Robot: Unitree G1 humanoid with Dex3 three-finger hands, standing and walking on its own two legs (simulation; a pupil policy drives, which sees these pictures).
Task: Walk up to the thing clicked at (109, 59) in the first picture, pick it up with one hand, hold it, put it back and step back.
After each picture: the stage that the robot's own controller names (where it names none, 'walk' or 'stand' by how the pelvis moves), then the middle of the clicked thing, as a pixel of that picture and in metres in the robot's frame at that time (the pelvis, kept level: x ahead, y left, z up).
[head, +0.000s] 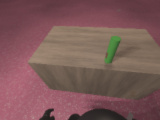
stand; (111, 51) +0.57 -0.14 +0.04
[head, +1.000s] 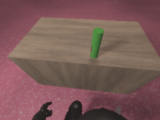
sink last; (95, 44) +0.56 +0.02 +0.07
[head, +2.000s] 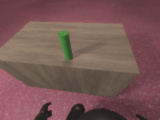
stand; (66, 47) +0.52 +0.23 +0.08
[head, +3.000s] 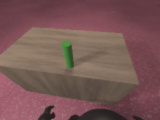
stand; (68, 56) +0.48 +0.21 +0.04
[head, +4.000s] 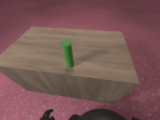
stand; (68, 55) +0.48 +0.21 +0.04
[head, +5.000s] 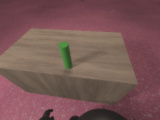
stand; (66, 56) +0.48 +0.23 +0.03
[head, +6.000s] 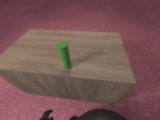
stand; (65, 57) +0.48 +0.24 +0.03
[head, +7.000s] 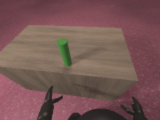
rise first; (65, 54) +0.48 +0.24 +0.04
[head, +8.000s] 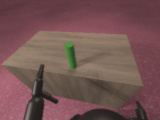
go down; (71, 56) +0.49 +0.23 +0.04
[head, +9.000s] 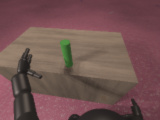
go down; (67, 55) +0.49 +0.21 +0.05
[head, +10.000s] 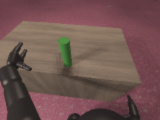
go down; (66, 54) +0.47 +0.20 +0.06
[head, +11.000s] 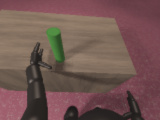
close in; (57, 48) +0.47 +0.22 +0.09
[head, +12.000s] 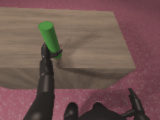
close; (52, 43) +0.49 +0.23 +0.11
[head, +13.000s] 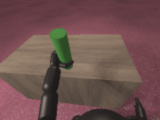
lift; (64, 53) +0.33 +0.17 +0.25
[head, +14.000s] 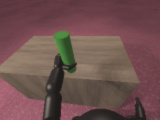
hold; (67, 55) +0.33 +0.16 +0.23
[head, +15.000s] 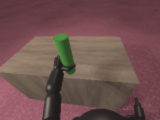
hold; (66, 56) +0.33 +0.17 +0.22
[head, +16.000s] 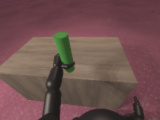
crouch; (66, 55) +0.35 +0.17 +0.22
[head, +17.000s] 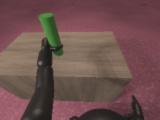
lower; (53, 37) +0.46 +0.23 +0.25
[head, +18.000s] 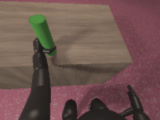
lower; (46, 39) +0.50 +0.24 +0.12
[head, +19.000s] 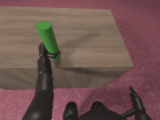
lower; (51, 44) +0.48 +0.22 +0.11
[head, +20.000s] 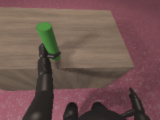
lower; (51, 44) +0.48 +0.23 +0.11
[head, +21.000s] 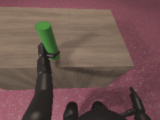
lower; (50, 44) +0.48 +0.23 +0.11
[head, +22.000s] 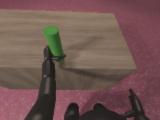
open; (56, 47) +0.46 +0.21 +0.11
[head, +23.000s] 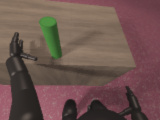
sink last; (53, 42) +0.47 +0.21 +0.12
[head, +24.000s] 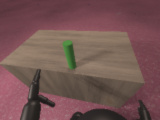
sink last; (70, 56) +0.47 +0.22 +0.07
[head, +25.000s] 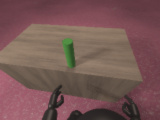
stand; (69, 54) +0.46 +0.21 +0.06
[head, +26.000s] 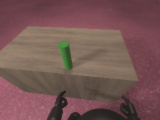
stand; (66, 57) +0.45 +0.22 +0.05
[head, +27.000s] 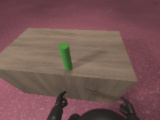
stand; (66, 58) +0.45 +0.22 +0.04
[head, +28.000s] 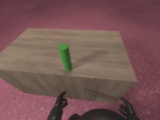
stand; (66, 58) +0.45 +0.22 +0.04
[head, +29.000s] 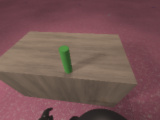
walk; (66, 61) +0.44 +0.22 +0.04
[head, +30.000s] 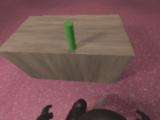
walk; (70, 37) +0.63 +0.22 +0.06
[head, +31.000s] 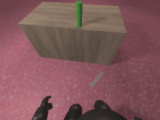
walk; (79, 15) +1.02 +0.19 +0.06
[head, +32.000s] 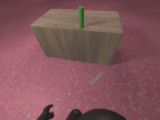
stand; (81, 18) +1.14 +0.21 +0.06
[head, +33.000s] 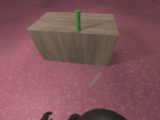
stand; (78, 21) +1.13 +0.22 +0.04
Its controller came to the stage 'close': yes
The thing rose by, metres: 0.22
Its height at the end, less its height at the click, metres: +0.00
